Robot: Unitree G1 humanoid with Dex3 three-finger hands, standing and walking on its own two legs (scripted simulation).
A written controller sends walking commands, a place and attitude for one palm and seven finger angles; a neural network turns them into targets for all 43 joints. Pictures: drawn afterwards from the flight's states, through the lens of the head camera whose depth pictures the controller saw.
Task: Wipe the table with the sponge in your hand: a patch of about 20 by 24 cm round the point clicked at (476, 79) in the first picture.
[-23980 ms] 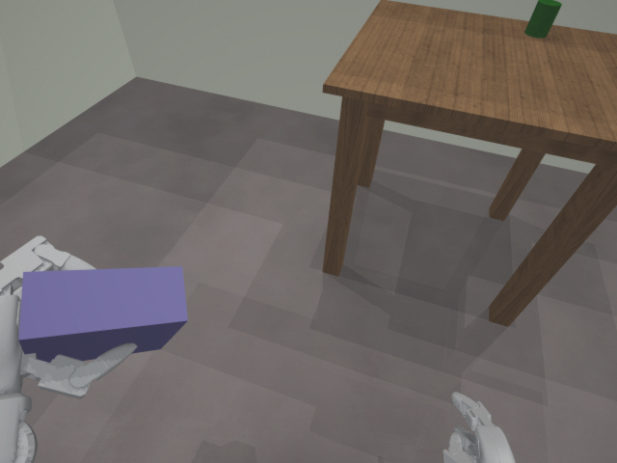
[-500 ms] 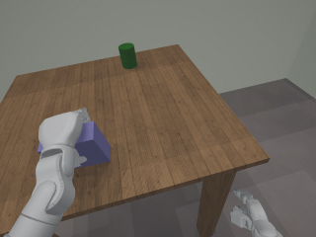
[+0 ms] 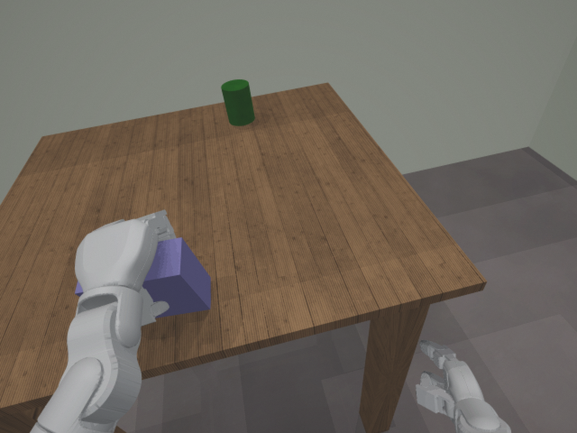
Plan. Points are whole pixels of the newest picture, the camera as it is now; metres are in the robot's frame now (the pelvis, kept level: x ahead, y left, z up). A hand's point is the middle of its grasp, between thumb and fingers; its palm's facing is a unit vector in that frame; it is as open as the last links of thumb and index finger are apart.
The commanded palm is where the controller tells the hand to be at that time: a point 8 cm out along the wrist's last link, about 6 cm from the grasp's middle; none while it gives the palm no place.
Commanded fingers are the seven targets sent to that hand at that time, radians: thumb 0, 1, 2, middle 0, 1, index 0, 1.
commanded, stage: slide across to the third lane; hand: left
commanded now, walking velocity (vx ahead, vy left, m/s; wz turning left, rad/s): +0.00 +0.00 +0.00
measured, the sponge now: (158, 290) +0.26 +0.24 +0.08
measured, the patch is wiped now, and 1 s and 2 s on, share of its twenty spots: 0.75 0.85 0.95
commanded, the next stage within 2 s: wipe forward along the third lane in 0.52 s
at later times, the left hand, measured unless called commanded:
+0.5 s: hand (207, 249) +0.29 +0.16 +0.15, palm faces +0.13 -0.12 -0.98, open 9.6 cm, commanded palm +0.26 +0.15 +0.21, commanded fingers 0.00 0.10 1.30 -1.20 -1.60 -1.20 -1.60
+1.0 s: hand (216, 240) +0.31 +0.16 +0.14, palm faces +0.08 -0.11 -0.99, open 9.6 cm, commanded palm +0.29 +0.17 +0.19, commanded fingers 0.00 0.10 1.30 -1.20 -1.60 -1.20 -1.60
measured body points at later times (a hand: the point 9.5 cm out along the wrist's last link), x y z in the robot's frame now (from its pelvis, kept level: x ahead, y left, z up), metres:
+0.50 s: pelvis -0.01 -0.03 +0.00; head -0.03 -0.09 +0.45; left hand +0.28 +0.16 +0.20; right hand +0.24 -0.21 -0.08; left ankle +0.00 +0.11 -0.74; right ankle +0.00 -0.09 -0.74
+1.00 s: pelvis -0.01 -0.05 +0.00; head -0.05 -0.10 +0.45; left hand +0.30 +0.16 +0.19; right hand +0.23 -0.25 -0.08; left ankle +0.00 +0.10 -0.74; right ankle +0.00 -0.09 -0.74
